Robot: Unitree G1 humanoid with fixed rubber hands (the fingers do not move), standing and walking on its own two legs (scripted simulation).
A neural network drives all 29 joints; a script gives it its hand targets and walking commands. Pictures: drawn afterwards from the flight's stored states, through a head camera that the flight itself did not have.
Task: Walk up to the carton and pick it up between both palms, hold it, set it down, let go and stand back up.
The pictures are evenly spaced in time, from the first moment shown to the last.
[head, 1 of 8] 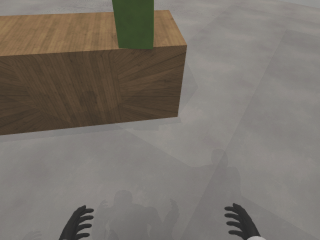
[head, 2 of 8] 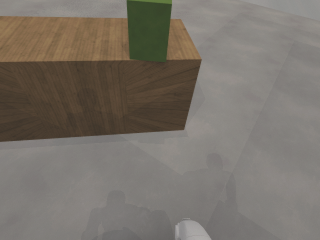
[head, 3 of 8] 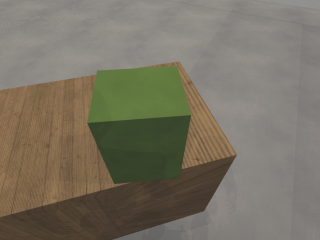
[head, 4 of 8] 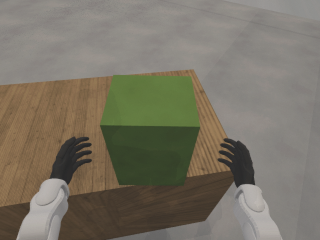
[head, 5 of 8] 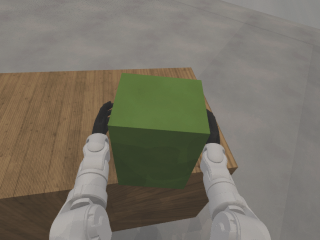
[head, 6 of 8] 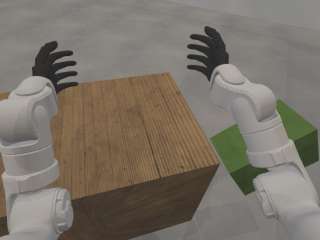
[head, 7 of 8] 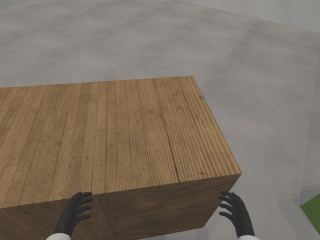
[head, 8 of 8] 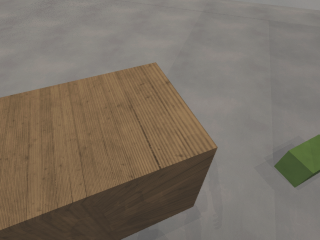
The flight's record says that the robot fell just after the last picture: no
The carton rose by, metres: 0.02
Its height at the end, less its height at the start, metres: -0.71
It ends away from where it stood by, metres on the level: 1.13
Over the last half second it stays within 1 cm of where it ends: yes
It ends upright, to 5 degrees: no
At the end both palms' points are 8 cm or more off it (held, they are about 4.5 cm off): yes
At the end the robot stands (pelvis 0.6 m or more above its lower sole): yes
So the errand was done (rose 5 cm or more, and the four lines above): no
